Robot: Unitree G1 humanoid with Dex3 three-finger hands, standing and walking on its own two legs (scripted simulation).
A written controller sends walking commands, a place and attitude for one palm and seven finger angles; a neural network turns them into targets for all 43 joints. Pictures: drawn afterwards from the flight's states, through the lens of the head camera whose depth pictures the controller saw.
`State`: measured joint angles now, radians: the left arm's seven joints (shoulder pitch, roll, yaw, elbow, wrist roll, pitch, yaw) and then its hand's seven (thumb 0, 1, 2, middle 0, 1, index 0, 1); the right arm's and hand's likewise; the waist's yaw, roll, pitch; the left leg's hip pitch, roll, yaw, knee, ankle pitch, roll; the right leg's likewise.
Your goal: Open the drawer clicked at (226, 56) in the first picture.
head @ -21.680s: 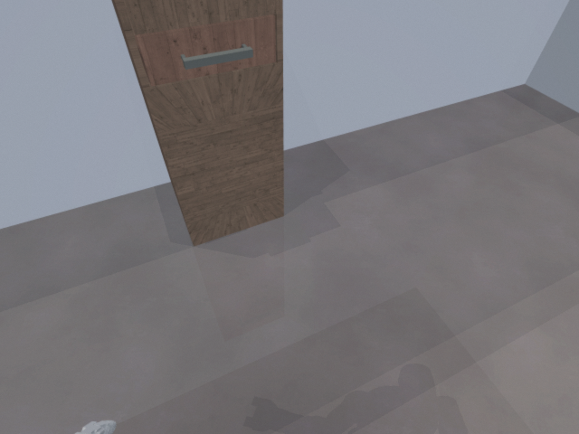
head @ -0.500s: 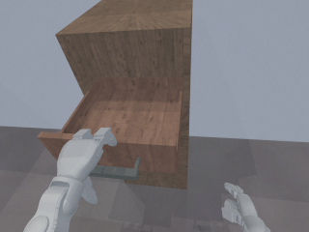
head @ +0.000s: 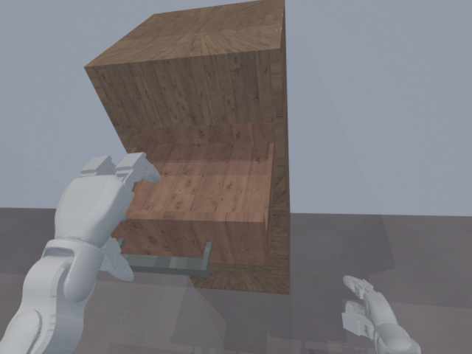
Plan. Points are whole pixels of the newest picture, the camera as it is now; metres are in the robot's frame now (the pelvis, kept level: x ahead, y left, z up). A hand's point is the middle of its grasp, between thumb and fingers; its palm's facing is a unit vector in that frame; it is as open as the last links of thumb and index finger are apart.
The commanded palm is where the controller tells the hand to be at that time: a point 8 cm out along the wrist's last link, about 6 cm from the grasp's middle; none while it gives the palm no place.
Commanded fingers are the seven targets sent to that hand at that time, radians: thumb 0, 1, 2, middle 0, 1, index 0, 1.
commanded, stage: draw the hand back to the body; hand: left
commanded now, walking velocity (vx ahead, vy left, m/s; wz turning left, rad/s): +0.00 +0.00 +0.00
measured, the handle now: (159, 254) +0.27 +0.20 +0.04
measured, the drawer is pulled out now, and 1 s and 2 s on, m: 0.29 0.29 0.29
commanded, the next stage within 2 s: step back with the hand held close in 1.70 s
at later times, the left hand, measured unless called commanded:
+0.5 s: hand (107, 233) +0.22 +0.21 +0.18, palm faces +0.18 -0.09 -0.98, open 13.8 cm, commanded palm +0.17 +0.22 +0.23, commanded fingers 0.00 -0.50 0.30 -0.30 -1.20 -0.30 -1.20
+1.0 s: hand (87, 210) +0.21 +0.22 +0.23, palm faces +0.42 -0.85 -0.31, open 12.9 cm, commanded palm +0.16 +0.26 +0.23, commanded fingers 0.00 0.06 0.54 -0.26 -0.84 -0.26 -0.84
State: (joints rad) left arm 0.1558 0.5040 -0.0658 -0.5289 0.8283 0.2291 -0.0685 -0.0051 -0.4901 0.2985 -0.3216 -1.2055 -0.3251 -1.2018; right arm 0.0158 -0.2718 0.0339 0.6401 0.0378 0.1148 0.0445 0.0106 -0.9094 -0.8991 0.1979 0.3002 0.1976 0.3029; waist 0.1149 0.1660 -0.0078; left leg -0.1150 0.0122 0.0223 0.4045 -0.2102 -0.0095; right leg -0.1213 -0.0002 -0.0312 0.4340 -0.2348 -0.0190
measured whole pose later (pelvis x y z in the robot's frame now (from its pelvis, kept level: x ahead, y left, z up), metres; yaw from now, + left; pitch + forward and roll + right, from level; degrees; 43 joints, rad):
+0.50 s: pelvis -0.01 +0.00 +0.00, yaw +1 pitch -4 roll +0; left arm 0.22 0.53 0.01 -0.51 0.80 0.17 -0.08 -0.01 -0.49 0.30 -0.32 -1.20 -0.32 -1.20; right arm 0.04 -0.27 0.04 0.64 0.04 0.08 0.02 0.01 -0.91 -0.90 0.20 0.30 0.20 0.30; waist 0.11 0.16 0.00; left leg -0.14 0.01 0.01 0.43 -0.21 -0.01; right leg -0.14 0.00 -0.04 0.45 -0.24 -0.02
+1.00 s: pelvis +0.02 +0.00 +0.00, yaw +0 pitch -5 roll -1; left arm 0.36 0.31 0.29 -0.59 -0.05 -0.17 0.11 -0.01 -0.25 0.40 -0.30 -1.05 -0.30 -1.04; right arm 0.18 -0.20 0.04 0.65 0.00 -0.16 -0.07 0.01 -0.91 -0.90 0.20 0.30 0.20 0.30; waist 0.06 0.05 0.05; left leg -0.10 0.03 0.01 0.44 -0.25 -0.01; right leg -0.07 0.02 -0.04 0.40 -0.24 -0.02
